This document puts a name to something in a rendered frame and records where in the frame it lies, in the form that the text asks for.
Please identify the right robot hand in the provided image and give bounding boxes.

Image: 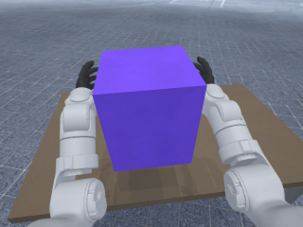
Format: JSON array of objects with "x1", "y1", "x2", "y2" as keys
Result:
[{"x1": 193, "y1": 56, "x2": 215, "y2": 85}]

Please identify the left robot hand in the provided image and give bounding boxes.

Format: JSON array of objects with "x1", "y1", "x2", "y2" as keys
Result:
[{"x1": 76, "y1": 61, "x2": 98, "y2": 90}]

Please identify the right robot forearm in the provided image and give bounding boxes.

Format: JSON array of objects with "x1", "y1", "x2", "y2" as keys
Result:
[{"x1": 202, "y1": 83, "x2": 285, "y2": 198}]

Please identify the left robot forearm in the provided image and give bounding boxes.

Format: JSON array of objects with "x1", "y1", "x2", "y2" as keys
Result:
[{"x1": 49, "y1": 87, "x2": 98, "y2": 216}]

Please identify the table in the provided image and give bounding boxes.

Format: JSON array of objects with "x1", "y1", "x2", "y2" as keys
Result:
[{"x1": 7, "y1": 84, "x2": 303, "y2": 227}]

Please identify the carton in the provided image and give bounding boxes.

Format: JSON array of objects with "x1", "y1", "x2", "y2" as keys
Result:
[{"x1": 92, "y1": 45, "x2": 207, "y2": 172}]

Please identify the right robot upper arm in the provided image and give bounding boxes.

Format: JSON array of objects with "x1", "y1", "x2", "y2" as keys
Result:
[{"x1": 223, "y1": 163, "x2": 303, "y2": 227}]

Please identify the left robot upper arm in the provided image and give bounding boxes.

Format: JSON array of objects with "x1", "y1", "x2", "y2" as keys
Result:
[{"x1": 27, "y1": 178, "x2": 107, "y2": 227}]

